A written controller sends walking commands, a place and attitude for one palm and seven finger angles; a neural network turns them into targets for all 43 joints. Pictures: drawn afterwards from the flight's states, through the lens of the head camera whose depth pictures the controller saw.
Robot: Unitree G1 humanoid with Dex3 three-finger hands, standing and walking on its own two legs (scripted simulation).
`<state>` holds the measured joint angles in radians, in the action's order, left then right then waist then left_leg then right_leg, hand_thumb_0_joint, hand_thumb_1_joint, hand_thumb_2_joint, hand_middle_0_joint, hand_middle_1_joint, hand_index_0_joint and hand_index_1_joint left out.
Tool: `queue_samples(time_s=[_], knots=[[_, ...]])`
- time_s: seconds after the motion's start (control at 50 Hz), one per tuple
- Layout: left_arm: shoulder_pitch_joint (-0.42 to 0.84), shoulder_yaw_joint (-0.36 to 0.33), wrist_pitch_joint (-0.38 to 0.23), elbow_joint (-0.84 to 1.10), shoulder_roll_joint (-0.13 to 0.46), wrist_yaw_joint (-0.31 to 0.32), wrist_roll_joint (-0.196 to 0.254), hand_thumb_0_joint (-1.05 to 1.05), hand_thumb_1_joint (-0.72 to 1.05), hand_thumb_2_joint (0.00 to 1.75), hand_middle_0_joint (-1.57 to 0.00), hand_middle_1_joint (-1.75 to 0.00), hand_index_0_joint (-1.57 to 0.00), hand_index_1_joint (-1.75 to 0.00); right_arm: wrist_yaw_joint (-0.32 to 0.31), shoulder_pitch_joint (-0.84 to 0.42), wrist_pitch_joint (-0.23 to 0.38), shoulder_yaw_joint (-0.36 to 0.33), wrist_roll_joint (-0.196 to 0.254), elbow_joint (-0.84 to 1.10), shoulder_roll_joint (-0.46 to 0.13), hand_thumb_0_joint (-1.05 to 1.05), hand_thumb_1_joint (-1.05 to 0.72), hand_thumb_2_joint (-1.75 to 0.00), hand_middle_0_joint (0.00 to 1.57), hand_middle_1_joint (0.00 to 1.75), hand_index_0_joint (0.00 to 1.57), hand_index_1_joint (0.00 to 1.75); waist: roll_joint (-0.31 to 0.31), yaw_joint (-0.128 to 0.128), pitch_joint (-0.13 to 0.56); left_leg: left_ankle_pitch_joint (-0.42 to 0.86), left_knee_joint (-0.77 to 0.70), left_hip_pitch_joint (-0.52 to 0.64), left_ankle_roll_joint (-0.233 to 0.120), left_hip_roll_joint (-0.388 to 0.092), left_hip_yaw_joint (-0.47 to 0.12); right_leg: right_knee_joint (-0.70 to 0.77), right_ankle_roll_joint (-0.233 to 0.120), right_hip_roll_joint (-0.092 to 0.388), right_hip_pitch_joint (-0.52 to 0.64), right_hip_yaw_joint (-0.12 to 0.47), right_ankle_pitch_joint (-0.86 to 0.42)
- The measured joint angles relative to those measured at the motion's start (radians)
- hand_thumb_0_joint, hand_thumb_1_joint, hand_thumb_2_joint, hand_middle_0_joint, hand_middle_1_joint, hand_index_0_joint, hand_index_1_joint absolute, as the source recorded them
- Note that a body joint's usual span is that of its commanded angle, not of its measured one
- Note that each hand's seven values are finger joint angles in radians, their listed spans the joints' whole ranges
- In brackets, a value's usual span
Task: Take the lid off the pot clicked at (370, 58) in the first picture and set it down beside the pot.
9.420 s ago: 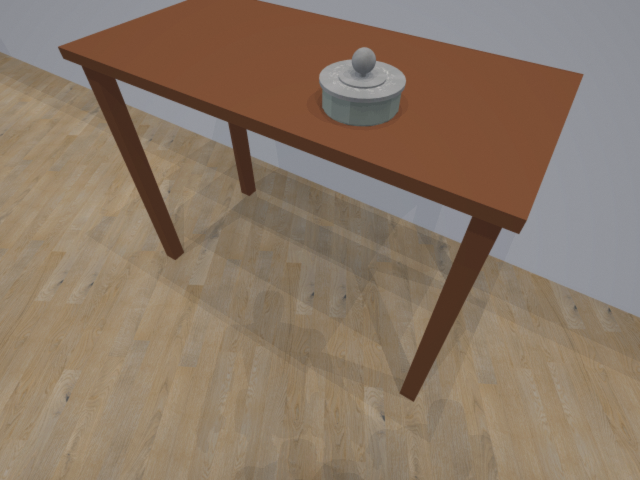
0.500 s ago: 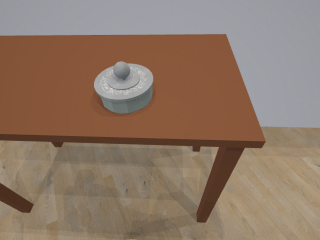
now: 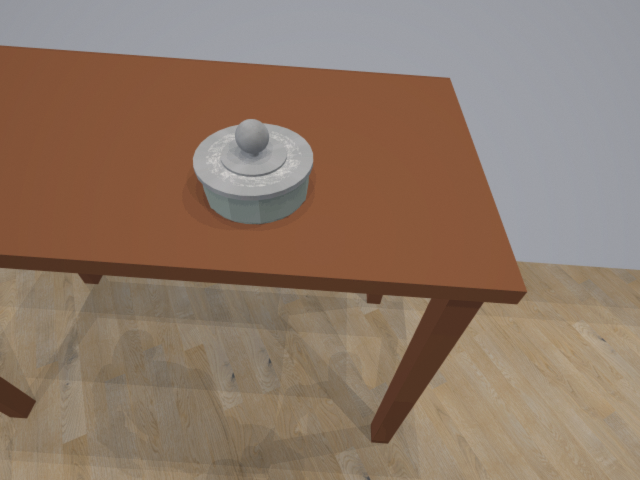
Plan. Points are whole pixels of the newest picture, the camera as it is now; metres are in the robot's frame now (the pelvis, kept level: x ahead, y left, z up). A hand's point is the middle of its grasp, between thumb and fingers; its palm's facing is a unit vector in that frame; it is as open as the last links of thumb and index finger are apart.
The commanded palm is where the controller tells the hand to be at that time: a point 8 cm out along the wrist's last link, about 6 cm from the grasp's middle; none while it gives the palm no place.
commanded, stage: look again from close up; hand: left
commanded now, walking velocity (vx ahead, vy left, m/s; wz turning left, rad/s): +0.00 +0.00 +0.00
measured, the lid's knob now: (252, 136) +0.51 +0.13 +0.17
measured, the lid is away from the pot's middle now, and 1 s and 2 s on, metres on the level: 0.00 0.00 0.00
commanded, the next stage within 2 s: lift the closed hand beside the body in 0.94 s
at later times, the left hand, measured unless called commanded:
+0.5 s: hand out of the picture +0.02 +0.20 -0.18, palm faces +0.00 -0.98 -0.18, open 7.3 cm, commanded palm none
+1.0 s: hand out of the picture +0.03 +0.21 -0.18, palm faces +0.00 -0.98 -0.17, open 7.3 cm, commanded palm none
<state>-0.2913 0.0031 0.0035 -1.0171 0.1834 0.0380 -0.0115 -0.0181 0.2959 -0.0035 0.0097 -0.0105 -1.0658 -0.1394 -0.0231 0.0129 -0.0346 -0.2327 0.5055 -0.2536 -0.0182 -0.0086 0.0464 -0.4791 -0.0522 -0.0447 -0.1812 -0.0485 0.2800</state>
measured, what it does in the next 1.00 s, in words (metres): stands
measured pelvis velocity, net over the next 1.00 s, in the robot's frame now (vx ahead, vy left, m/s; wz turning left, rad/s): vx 0.02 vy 0.04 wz -0.01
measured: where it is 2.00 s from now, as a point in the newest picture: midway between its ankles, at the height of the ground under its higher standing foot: outside the picture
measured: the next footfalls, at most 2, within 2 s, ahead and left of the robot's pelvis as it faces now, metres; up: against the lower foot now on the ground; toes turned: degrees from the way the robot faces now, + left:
none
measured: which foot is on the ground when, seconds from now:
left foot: down 0.00-1.00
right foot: down 0.00-1.00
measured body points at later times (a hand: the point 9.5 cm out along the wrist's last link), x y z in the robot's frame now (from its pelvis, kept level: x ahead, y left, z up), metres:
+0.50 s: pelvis +0.01 +0.03 +0.00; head +0.03 +0.04 +0.45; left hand +0.02 +0.25 -0.16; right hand +0.04 -0.20 -0.15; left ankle +0.02 +0.11 -0.74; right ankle -0.01 -0.09 -0.74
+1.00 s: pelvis +0.02 +0.04 +0.00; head +0.04 +0.05 +0.45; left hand +0.03 +0.26 -0.16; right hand +0.04 -0.19 -0.15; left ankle +0.02 +0.11 -0.74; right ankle -0.01 -0.09 -0.74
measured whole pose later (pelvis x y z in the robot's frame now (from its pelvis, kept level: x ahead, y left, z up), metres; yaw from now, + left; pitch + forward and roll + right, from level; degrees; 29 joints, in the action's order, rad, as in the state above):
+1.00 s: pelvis +0.02 +0.04 +0.00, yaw -1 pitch -1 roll +0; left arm -0.27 0.00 0.01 -1.08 0.17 0.03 -0.01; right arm -0.03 0.24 0.01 0.01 -0.01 -1.11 -0.15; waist -0.03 0.00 -0.05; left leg -0.24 0.44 -0.19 -0.07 0.05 0.08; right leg -0.44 0.01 0.01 -0.13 -0.01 0.29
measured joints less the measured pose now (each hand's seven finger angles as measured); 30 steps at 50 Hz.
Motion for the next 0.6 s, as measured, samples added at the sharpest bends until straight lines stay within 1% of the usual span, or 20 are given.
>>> queue_samples(time_s=[0.12, 0.32, 0.6], knots=[[-0.009, 0.002, -0.002, -0.024, -0.004, 0.001, 0.001, 0.0, 0.91, 0.9, -0.2, -0.3, -0.2, -0.3, -0.005, -0.012, 0.004, 0.001, 0.003, -0.022, 0.002, 0.01, -0.92, -0.9, 0.2, 0.29, 0.2, 0.3, -0.002, -0.007, -0.006, -0.003, -0.007, 0.009, -0.011, 0.009, 0.008, 0.003, 0.012, 0.01, 0.006, 0.008, 0.003], [-0.005, 0.005, -0.001, -0.05, -0.012, 0.0, -0.001, 0.0, 0.91, 0.9, -0.2, -0.3, -0.2, -0.3, -0.009, -0.048, 0.012, -0.003, 0.005, -0.028, -0.013, 0.01, -0.92, -0.9, 0.2, 0.29, 0.2, 0.3, -0.003, -0.014, -0.008, -0.004, -0.026, 0.026, -0.029, 0.027, 0.022, 0.009, 0.03, 0.027, 0.016, 0.021, 0.006], [0.017, 0.002, 0.001, -0.055, -0.009, -0.003, -0.004, 0.0, 0.91, 0.9, -0.2, -0.3, -0.2, -0.3, -0.011, -0.076, 0.018, -0.003, 0.005, -0.023, -0.021, 0.01, -0.93, -0.9, 0.2, 0.29, 0.2, 0.3, -0.005, -0.017, -0.01, -0.001, -0.052, 0.044, -0.045, 0.045, 0.031, 0.024, 0.047, 0.045, 0.027, 0.031, 0.007]])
